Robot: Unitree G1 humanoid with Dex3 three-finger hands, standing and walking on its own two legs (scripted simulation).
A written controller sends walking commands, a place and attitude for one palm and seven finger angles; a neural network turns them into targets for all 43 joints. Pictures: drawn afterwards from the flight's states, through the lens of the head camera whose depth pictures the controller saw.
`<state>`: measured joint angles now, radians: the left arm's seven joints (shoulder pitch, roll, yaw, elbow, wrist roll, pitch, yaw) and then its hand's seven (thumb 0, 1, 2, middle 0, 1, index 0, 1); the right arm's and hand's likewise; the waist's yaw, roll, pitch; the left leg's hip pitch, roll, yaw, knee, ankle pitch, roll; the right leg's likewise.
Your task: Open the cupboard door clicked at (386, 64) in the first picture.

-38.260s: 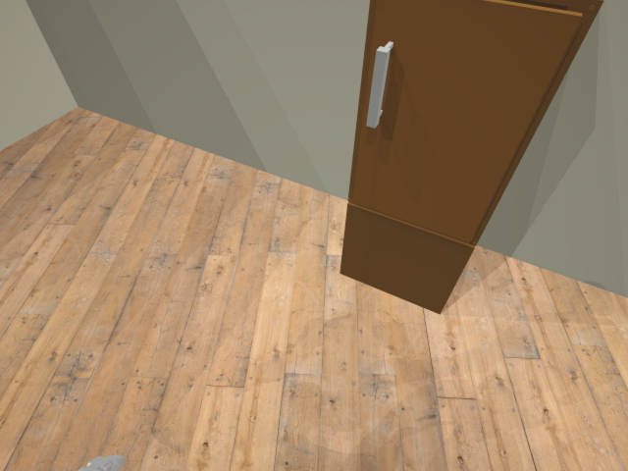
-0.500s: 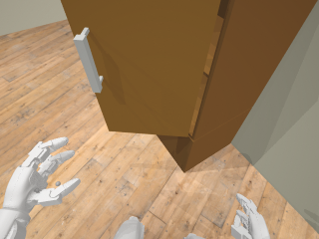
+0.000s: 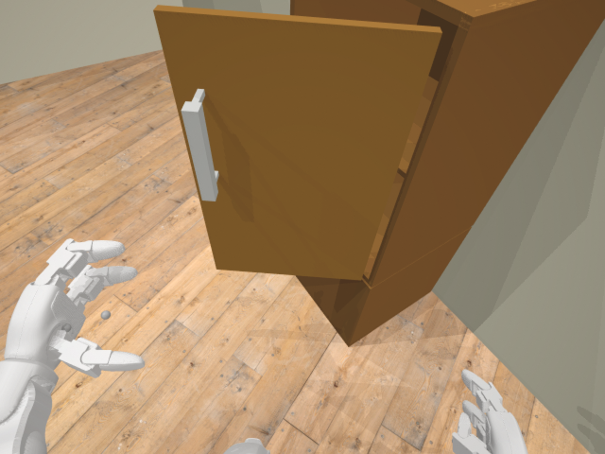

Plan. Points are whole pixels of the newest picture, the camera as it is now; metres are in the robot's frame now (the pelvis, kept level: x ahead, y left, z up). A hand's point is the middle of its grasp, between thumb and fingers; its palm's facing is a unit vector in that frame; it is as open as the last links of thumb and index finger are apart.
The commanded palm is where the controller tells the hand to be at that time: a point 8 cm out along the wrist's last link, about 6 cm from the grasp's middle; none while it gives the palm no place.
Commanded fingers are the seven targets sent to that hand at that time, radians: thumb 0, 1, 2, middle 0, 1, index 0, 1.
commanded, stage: raise the hand with hooked fingers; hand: left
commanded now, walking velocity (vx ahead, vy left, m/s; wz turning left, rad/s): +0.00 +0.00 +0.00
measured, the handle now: (205, 148) +0.53 +0.20 +0.10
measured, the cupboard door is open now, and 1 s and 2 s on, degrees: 53 53 53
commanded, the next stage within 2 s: move the hooked fingers beside the handle in 0.88 s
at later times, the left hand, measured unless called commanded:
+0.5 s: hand (74, 258) +0.29 +0.29 +0.12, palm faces +0.05 -1.00 -0.03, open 14.0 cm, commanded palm +0.26 +0.32 +0.12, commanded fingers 0.00 -0.50 0.30 -0.30 -1.20 -0.30 -1.20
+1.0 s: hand (110, 260) +0.29 +0.25 +0.12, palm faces +0.06 -1.00 -0.03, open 14.0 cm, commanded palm +0.27 +0.30 +0.12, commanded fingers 0.00 -0.50 0.30 -0.30 -1.20 -0.30 -1.20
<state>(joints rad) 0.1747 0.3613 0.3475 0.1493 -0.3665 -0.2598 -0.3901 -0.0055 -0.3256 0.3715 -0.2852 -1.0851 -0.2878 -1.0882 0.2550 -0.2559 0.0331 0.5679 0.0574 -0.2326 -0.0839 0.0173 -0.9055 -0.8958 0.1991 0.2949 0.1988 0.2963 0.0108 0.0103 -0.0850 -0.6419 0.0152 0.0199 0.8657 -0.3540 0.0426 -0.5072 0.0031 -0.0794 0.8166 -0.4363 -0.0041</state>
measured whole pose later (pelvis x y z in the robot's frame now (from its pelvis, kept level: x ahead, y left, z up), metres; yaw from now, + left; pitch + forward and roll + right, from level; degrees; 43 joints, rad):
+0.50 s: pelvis +0.00 +0.00 +0.02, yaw +0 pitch +4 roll -2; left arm -0.09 0.46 0.43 0.35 -0.36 -0.12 -0.47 -0.01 -0.50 0.30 -0.30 -1.20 -0.30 -1.20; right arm 0.28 -0.27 0.06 0.59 0.07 -0.21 -0.11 0.02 -0.90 -0.90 0.20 0.30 0.20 0.30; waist 0.01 0.02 -0.05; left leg -0.51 0.00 0.02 0.73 -0.29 0.05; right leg -0.38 0.00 -0.08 0.67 -0.37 0.00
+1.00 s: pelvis +0.01 -0.02 +0.02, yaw +0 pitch +5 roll -1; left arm -0.06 0.42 0.43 0.37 -0.36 -0.15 -0.46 -0.01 -0.50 0.30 -0.30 -1.20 -0.30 -1.20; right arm 0.27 -0.27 0.04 0.61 0.07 -0.20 -0.10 0.02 -0.90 -0.90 0.20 0.30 0.20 0.30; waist 0.01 0.03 -0.06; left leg -0.50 0.02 0.02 0.72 -0.30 0.01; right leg -0.38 0.02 -0.08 0.69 -0.39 -0.03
